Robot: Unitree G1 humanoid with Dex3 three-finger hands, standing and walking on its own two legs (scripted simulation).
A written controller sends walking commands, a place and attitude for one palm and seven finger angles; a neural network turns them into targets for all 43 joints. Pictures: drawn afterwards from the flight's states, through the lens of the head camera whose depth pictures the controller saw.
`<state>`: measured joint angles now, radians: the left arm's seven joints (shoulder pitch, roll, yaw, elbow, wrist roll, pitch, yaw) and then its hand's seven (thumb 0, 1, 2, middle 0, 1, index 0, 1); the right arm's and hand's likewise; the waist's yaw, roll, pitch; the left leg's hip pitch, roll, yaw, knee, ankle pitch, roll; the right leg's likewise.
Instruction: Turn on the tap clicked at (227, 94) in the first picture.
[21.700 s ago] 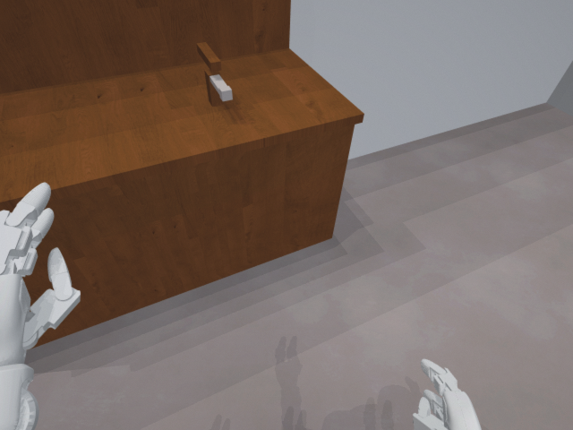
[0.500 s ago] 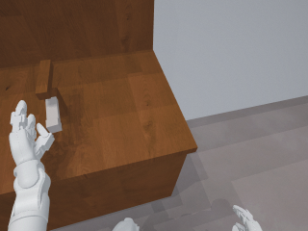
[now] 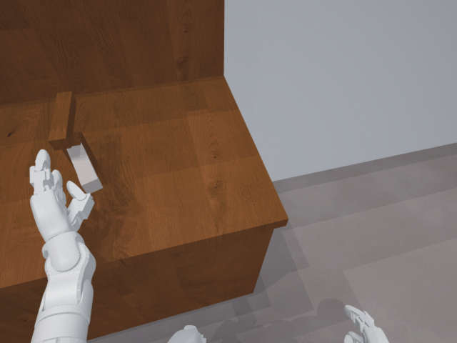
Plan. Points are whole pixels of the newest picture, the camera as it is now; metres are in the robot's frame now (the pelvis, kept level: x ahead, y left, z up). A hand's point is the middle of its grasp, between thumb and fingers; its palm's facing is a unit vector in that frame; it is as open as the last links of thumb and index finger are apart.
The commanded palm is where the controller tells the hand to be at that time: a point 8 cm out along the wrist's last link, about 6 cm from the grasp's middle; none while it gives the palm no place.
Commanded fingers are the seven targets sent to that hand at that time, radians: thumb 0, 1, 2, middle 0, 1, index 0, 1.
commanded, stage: push the lever round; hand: left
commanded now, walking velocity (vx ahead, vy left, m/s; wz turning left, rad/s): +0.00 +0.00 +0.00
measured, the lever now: (90, 182) +0.37 +0.27 +0.07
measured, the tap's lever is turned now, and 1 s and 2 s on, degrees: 19 41 58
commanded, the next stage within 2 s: none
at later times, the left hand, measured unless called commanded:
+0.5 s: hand (107, 191) +0.35 +0.24 +0.07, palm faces +0.66 -0.75 -0.06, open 7.7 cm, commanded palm +0.30 +0.25 +0.07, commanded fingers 0.00 0.90 0.90 -0.15 -0.15 -0.15 -0.15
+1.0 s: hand (122, 183) +0.37 +0.21 +0.07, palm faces +0.74 -0.67 -0.05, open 7.7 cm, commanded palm +0.32 +0.23 +0.07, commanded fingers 0.00 0.90 0.90 -0.15 -0.15 -0.15 -0.15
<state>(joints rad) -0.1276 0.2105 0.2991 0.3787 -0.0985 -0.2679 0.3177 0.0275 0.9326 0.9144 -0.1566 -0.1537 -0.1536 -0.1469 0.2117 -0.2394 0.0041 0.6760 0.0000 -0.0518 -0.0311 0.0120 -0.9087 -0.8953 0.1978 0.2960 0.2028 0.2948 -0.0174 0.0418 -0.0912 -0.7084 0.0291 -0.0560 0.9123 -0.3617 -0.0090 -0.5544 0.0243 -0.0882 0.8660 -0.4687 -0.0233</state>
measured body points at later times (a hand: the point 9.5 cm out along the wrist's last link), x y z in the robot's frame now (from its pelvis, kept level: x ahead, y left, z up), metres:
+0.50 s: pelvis +0.00 +0.00 +0.00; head +0.04 +0.01 +0.45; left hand +0.31 +0.27 +0.07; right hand +0.15 -0.24 -0.11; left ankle +0.05 +0.12 -0.69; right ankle -0.02 -0.11 -0.69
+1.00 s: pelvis +0.00 +0.00 +0.00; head +0.03 +0.01 +0.45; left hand +0.32 +0.24 +0.07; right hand +0.15 -0.23 -0.11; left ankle +0.05 +0.12 -0.69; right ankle -0.02 -0.11 -0.69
